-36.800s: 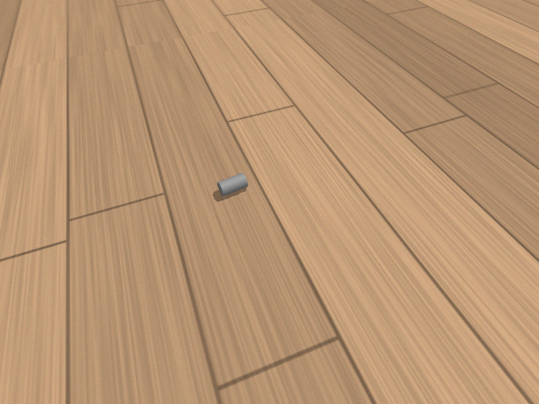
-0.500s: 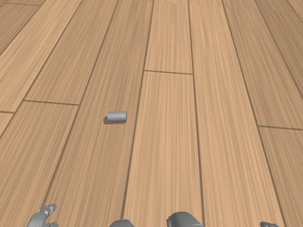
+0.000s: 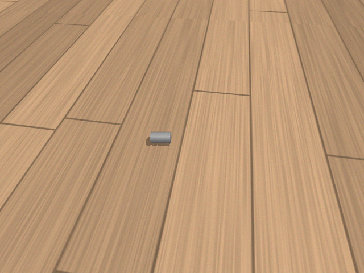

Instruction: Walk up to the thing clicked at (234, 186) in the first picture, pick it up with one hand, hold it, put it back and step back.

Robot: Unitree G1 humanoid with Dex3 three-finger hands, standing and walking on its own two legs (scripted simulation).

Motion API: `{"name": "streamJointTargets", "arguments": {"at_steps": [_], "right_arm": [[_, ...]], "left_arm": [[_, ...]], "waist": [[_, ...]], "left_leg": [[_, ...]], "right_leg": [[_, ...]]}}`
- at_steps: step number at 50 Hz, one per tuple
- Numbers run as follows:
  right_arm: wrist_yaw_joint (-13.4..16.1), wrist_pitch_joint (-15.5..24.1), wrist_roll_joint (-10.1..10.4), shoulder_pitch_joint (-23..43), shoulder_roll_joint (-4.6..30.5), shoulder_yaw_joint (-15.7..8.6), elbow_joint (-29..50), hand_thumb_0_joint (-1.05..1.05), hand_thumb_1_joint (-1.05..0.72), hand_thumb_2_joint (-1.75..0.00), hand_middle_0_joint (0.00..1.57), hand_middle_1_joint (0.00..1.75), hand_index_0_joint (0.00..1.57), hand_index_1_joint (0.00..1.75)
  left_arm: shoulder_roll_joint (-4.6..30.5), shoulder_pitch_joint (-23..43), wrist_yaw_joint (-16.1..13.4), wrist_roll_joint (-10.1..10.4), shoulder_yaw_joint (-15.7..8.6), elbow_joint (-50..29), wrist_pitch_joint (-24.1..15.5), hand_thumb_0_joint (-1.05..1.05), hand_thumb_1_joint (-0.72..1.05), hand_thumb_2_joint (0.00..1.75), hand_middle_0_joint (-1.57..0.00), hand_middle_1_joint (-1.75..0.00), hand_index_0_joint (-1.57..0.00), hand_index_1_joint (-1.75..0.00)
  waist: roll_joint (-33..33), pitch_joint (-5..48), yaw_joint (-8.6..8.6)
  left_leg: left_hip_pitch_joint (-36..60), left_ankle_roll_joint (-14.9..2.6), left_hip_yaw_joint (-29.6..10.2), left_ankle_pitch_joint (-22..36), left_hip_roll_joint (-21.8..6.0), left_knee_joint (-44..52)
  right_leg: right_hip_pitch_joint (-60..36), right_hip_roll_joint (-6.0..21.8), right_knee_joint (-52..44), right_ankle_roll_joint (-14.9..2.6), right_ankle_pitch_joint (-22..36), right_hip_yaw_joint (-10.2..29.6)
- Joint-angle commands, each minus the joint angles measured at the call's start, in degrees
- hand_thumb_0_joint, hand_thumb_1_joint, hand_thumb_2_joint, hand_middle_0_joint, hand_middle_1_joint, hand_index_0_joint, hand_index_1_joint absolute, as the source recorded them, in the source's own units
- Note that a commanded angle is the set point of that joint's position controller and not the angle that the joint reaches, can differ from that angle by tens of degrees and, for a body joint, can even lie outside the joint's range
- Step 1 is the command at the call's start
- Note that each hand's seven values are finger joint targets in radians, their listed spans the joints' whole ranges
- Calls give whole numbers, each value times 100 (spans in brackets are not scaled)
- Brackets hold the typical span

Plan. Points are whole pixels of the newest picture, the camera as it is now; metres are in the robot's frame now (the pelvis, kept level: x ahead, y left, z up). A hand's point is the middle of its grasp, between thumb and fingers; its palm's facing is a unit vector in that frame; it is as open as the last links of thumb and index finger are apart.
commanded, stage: step back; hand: left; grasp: from above
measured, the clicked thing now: (160, 137) +1.04 +0.24 -0.72
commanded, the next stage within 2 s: stand in 0.82 s
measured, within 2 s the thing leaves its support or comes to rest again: neither
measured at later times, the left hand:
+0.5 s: hand out of the picture +0.09 +0.26 -0.14, palm faces +0.03 -0.92 -0.39, open 7.4 cm
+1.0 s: hand out of the picture +0.14 +0.26 -0.13, palm faces -0.03 -0.94 -0.34, open 7.4 cm
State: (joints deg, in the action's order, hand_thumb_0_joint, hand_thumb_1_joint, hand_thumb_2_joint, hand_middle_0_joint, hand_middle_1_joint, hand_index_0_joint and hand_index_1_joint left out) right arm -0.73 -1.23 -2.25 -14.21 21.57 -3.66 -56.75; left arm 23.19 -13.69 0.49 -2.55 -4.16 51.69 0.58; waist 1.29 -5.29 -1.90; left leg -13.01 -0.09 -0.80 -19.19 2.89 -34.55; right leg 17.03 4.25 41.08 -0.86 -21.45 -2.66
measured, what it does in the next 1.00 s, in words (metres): steps on the spot: left foot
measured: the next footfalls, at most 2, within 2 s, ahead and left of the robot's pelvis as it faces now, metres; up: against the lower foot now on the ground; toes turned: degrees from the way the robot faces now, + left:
left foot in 0.50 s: +0.11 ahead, +0.13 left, +0.00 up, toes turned +2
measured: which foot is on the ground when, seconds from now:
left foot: down 0.00-0.24, up 0.26-0.48, down 0.50-1.00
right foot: down 0.00-1.00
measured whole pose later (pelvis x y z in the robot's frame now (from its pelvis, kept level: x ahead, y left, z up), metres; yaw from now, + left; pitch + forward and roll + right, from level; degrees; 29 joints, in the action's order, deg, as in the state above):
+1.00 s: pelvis +0.04 +0.01 +0.02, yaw -1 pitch -2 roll +0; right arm -0.9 1.0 -0.7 -1.9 19.2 -0.9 -64.6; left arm 20.2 -4.6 0.5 -0.4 -0.2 64.2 -1.3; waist 0.1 -3.3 -0.4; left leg -9.4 0.4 2.2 -10.0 -1.2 -21.8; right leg 6.3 1.9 22.1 1.3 -13.4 -0.8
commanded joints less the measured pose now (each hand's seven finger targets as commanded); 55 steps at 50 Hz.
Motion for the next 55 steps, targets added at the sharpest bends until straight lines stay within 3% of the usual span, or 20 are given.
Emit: {"name": "streamJointTargets", "arguments": {"at_steps": [1, 3, 7, 10, 11, 12, 13, 14, 17, 20, 22, 24, 25, 26, 27, 30, 33, 38, 45, 55], "right_arm": [[74, 369, 19, -66, 2019, -489, 504, 0, -90, -90, 20, 30, 20, 30], [105, 442, 0, 333, 1463, -287, 582, 0, -90, -90, 20, 30, 20, 30], [56, 390, -9, 472, 1462, -309, 585, 0, -90, -90, 20, 30, 20, 30], [44, 241, 77, 594, 1120, -172, 624, 0, -90, -90, 20, 30, 20, 30], [59, 224, 98, 563, 845, -84, 705, 0, -90, -90, 20, 30, 20, 30], [99, 207, 86, 645, 701, -61, 761, 0, -90, -90, 20, 30, 20, 30], [157, 203, 46, 713, 1117, -191, 682, 0, -90, -90, 20, 30, 20, 30], [140, 238, 97, 493, 1227, -211, 576, 0, -90, -90, 20, 30, 20, 30], [100, 284, 108, 161, 1038, -176, 338, 0, -90, -90, 20, 30, 20, 30], [63, 284, 100, 251, 882, -132, 291, 0, -90, -90, 20, 30, 20, 30], [89, 301, 79, 325, 811, -133, 247, 0, -90, -90, 20, 30, 20, 30], [128, 316, 66, 284, 868, -158, 142, 0, -90, -90, 20, 30, 20, 30], [158, 340, 46, 300, 1040, -186, 153, 0, -90, -90, 20, 30, 20, 30], [160, 346, 63, 634, 1334, -214, 238, 0, -90, -90, 20, 30, 20, 30], [148, 322, 132, 834, 1483, -220, 255, 0, -90, -90, 20, 30, 20, 30], [147, 284, 118, 1223, 1234, -94, 162, 0, -90, -90, 20, 30, 20, 30], [138, 251, 138, 1349, 1061, -36, 19, 0, -90, -90, 20, 30, 20, 30], [114, 291, 157, 1406, 1016, -5, -218, 0, -90, -90, 20, 30, 20, 30], [78, 360, 178, 1485, 963, 69, -393, 0, -90, -90, 20, 30, 20, 30], [58, 378, 175, 1458, 936, 76, -522, 0, -90, -90, 20, 30, 20, 30]], "left_arm": [[1268, 822, -65, 97, -319, -470, -138, 0, 90, 90, -20, -30, -20, -30], [1069, 502, -12, 171, -256, -322, -173, 0, 90, 90, -20, -30, -20, -30], [989, 162, 46, 139, -262, -49, -256, 0, 90, 90, -20, -30, -20, -30], [953, -195, -49, 73, -302, 186, -332, 0, 90, 90, -20, -30, -20, -30], [1194, -369, -99, 13, -384, 217, -371, 0, 90, 90, -20, -30, -20, -30], [1713, -448, -125, 9, -460, 187, -410, 0, 90, 90, -20, -30, -20, -30], [1866, -54, -111, 1, -477, 22, -425, 0, 90, 90, -20, -30, -20, -30], [1658, 107, -117, 53, -460, -46, -455, 0, 90, 90, -20, -30, -20, -30], [1399, 450, -134, 75, -345, -45, -517, 0, 90, 90, -20, -30, -20, -30], [1308, 512, -119, 86, -274, -31, -475, 0, 90, 90, -20, -30, -20, -30], [1300, 566, -131, 161, -212, -12, -413, 0, 90, 90, -20, -30, -20, -30], [1145, 570, -141, 211, -122, -17, -336, 0, 90, 90, -20, -30, -20, -30], [989, 495, -139, 232, -56, -60, -313, 0, 90, 90, -20, -30, -20, -30], [920, 432, -135, 295, -43, -21, -261, 0, 90, 90, -20, -30, -20, -30], [984, 488, -156, 301, -72, 110, -220, 0, 90, 90, -20, -30, -20, -30], [954, 484, -155, 224, -24, 330, -263, 0, 90, 90, -20, -30, -20, -30], [1167, 600, -128, 223, -51, 490, -309, 0, 90, 90, -20, -30, -20, -30], [1039, 845, -138, 229, -12, 624, -327, 0, 90, 90, -20, -30, -20, -30], [892, 1070, -77, 229, 153, 922, -281, 0, 90, 90, -20, -30, -20, -30], [925, 1160, -77, 214, 175, 1041, -318, 0, 90, 90, -20, -30, -20, -30]], "waist": [[-973, -62, 480], [-482, -90, 154], [-1037, 176, 177], [-594, 225, -136], [169, 193, -221], [1010, 168, -294], [498, -218, -219], [109, -236, -93], [347, 133, 107], [737, 386, 82], [795, 524, 166], [458, 645, 233], [99, 857, 186], [-397, 993, 79], [-630, 980, 77], [-683, 802, -23], [-453, 606, 87], [-277, 984, 125], [-176, 708, 163], [-111, 778, 177]], "left_leg": [[23, -1533, -3424, -2675, -2290, 2326], [163, -1260, -2414, -1288, -1781, 1966], [-263, -1007, -1465, -822, -1451, 1633], [-1392, -514, -752, -925, -958, 600], [-2071, -301, -474, -875, -559, -416], [-2438, -140, -260, -1438, 65, -1525], [-2022, -74, -782, -1455, -258, -1997], [-2027, -94, -870, -1161, -361, -2109], [-1265, -20, -679, -647, -489, -1667], [-634, 28, -11, -501, -452, -566], [-192, -7, 268, 191, -349, 171], [408, -121, 115, 1518, -418, 740], [749, -276, -363, 2293, -876, 733], [436, -642, -1131, 2083, -1480, 847], [-106, -981, -1333, 1724, -1783, 971], [-376, -589, -857, 1613, -1435, 915], [-152, -203, -440, 1135, -1003, 800], [381, -265, -314, 2034, -1120, 963], [677, -146, -418, 1732, -1123, 1623], [823, -42, -295, 1770, -1088, 1843]], "right_leg": [[1375, -177, 1084, -57, -1178, 464], [1278, -89, 1076, -56, -656, 668], [163, -291, -145, -8, -392, 148], [-1463, -596, -1479, -83, 354, 35], [-1831, 91, -1957, -297, -332, 1300], [-1334, 1497, -2934, -891, -1801, 3407], [-378, 2068, -2958, -1391, -1805, 3859], [-577, 1898, -2782, -1443, -1091, 3418], [-380, 1307, -2291, -1016, 788, 1892], [-403, 1044, -1847, -876, 2282, 1158], [-395, 884, -1331, -728, 3266, 882], [-216, 595, -852, -369, 3250, 660], [-14, 413, -671, -216, 2758, 622], [4, -74, -513, -29, 1353, 430], [-536, -215, -335, -25, 430, 263], [-826, -67, -1013, -139, 816, 420], [-581, 269, -1520, -240, 1398, 871], [-906, 228, -1632, -132, 2131, 687], [-877, 264, -2252, -15, 1516, 658], [-1069, 369, -2537, 10, 1658, 687]]}}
